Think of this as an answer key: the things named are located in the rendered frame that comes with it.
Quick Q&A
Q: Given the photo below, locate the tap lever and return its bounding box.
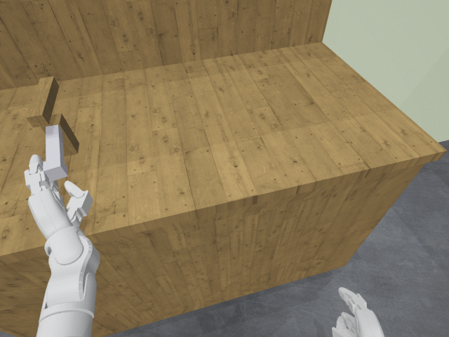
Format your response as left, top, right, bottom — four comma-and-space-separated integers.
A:
43, 125, 68, 181

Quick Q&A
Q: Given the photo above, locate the robot left forearm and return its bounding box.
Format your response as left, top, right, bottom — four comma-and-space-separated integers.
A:
36, 226, 100, 337

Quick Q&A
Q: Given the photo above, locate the robot left hand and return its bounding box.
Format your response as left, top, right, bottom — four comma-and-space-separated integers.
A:
24, 154, 93, 240

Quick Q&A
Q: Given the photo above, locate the robot right hand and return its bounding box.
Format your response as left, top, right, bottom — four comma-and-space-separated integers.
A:
332, 287, 384, 337

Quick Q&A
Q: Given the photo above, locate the counter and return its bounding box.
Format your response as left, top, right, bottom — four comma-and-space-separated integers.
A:
0, 0, 447, 337

